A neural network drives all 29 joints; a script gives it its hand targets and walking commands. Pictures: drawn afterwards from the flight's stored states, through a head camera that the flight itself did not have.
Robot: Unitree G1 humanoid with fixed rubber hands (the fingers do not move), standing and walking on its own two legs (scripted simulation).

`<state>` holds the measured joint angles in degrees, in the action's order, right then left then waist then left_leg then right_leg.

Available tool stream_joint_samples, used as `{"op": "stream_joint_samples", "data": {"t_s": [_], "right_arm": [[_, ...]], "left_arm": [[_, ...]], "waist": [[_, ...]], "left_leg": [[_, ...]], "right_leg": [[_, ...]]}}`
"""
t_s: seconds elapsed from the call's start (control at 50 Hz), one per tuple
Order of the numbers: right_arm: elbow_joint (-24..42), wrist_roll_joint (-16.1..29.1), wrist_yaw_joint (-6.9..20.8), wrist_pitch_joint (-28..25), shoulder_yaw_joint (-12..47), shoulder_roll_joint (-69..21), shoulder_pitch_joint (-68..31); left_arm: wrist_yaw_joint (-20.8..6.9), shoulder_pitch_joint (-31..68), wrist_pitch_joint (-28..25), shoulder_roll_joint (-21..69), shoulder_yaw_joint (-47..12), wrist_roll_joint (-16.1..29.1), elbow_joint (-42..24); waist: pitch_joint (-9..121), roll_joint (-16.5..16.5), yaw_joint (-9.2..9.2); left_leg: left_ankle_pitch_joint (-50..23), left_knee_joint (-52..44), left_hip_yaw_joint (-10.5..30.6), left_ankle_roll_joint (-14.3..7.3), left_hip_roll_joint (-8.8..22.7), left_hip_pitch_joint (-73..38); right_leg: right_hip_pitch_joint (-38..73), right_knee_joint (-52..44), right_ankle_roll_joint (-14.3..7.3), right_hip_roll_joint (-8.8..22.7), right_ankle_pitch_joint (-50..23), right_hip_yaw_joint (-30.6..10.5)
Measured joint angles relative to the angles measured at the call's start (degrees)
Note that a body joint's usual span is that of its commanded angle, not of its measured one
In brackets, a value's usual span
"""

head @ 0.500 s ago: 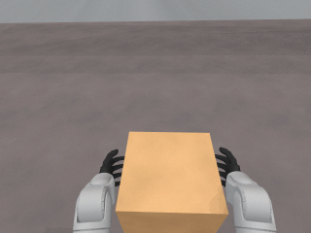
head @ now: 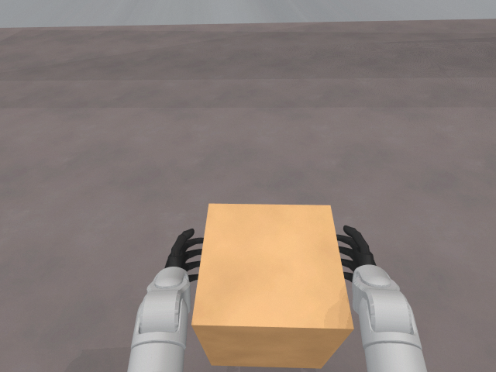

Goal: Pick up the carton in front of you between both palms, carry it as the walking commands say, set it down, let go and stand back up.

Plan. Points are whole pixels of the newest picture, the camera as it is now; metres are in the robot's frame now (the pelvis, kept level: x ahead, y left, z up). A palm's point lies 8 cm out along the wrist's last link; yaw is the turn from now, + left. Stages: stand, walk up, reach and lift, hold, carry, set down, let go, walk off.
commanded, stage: carry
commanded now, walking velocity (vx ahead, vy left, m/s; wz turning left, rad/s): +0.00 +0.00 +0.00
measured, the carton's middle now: (267, 289) +0.30 +0.00 -0.04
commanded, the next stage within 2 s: hold in 0.18 s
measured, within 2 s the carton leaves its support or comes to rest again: neither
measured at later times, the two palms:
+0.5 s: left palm (172, 291) +0.26 +0.15 +0.04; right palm (364, 290) +0.26 -0.15 +0.03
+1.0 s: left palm (187, 312) +0.31 +0.17 -0.16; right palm (327, 308) +0.32 -0.13 -0.16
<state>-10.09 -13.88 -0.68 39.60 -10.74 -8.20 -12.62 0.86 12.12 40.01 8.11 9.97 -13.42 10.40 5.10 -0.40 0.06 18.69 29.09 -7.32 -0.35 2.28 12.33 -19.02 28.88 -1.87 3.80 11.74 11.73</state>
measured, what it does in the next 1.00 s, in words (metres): lowers itself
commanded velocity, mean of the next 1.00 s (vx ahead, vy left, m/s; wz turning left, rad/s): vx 0.00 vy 0.00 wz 0.00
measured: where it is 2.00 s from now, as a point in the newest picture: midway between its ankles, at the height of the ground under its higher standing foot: outside the picture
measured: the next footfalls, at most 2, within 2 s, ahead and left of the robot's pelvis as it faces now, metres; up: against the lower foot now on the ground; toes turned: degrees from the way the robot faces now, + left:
none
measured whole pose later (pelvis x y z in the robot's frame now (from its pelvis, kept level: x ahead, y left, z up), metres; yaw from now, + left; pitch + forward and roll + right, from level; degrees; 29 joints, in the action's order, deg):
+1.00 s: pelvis -0.08 +0.00 -0.08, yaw +5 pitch +23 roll +0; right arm -30.8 -18.1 -1.7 11.4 -25.9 -8.5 -37.9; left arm -0.4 39.2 9.8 5.1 24.6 -16.3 36.2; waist -5.5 -2.3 1.5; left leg 22.4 59.1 2.5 0.0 -3.0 59.9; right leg -63.9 54.9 -0.8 -0.5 14.1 0.2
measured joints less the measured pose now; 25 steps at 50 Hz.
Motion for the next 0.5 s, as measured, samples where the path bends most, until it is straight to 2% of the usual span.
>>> {"op": "stream_joint_samples", "data": {"t_s": [0.2,0.26,0.38,0.44,0.5], "right_arm": [[2.0,0.5,-0.3,2.6,1.3,0.2,1.5],[3.6,0.5,-0.5,2.5,2.1,0.4,2.5],[3.5,0.2,-0.6,2.2,2.0,0.4,2.4],[0.8,-0.5,-0.5,1.6,0.3,0.0,-0.2],[-4.7,-2.3,0.3,0.0,-4.5,-1.2,-5.3]], "left_arm": [[0.1,-1.6,2.4,-0.2,-1.1,0.5,-1.9],[-0.1,-2.4,1.7,-0.4,-1.7,0.5,-2.9],[-0.4,-1.9,0.8,-0.3,-1.3,0.5,-1.6],[-0.8,0.7,-0.1,0.1,0.7,-0.1,1.4],[-1.6,5.8,-2.0,1.3,5.5,-1.9,7.3]], "waist": [[-0.6,-0.2,-0.06],[-4.8,-0.9,0.21],[-8.3,-1.5,0.09],[-9.6,-1.5,0.07],[-10.8,-1.6,0.53]], "left_leg": [[-0.4,-0.2,0.1,0.2,0.1,-1.2],[-3.6,-3.8,5.6,-0.5,-1.6,-6.1],[-3.7,-6.4,6.4,-0.1,-2.1,-9.9],[-3.7,-5.2,6.4,-0.3,-2.2,-9.9],[-2.9,-2.3,6.8,-0.4,-2.4,-8.5]], "right_leg": [[1.3,-0.6,-0.3,-0.3,-0.3,0.0],[6.6,-5.0,0.4,-2.7,-4.1,-6.1],[10.5,-7.5,1.1,-2.9,-4.2,-7.2],[10.7,-6.7,1.0,-2.7,-4.4,-7.2],[9.7,-4.4,1.1,-3.0,-4.0,-7.9]]}}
